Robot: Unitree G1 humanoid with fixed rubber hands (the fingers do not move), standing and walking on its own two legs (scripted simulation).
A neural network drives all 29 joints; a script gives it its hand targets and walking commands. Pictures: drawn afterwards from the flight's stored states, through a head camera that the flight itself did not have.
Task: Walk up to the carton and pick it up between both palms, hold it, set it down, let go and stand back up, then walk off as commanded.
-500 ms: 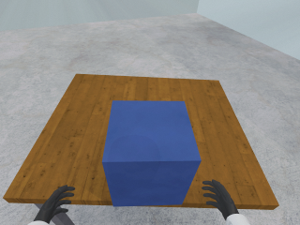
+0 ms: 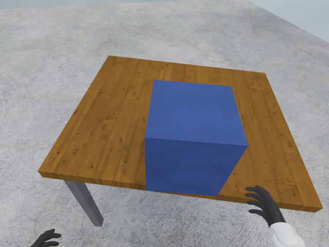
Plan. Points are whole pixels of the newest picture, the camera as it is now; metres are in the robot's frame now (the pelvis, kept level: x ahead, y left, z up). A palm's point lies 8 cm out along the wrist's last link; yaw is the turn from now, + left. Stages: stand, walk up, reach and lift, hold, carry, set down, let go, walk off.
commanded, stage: walk off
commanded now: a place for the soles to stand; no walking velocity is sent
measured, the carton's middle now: (186, 140) +0.40 -0.05 +0.03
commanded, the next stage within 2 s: none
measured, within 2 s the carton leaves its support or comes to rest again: neither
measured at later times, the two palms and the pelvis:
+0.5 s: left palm out of the picture +0.04 +0.26 -0.07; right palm out of the picture +0.14 -0.32 -0.10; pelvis -0.05 -0.04 -0.01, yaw -1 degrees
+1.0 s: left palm out of the picture -0.02 +0.33 -0.09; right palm out of the picture +0.06 -0.27 -0.10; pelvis -0.11 +0.02 -0.02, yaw +0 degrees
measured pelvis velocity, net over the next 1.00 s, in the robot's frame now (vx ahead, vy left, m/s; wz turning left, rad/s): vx -0.11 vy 0.02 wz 0.00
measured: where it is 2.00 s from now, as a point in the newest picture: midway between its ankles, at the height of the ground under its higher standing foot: outside the picture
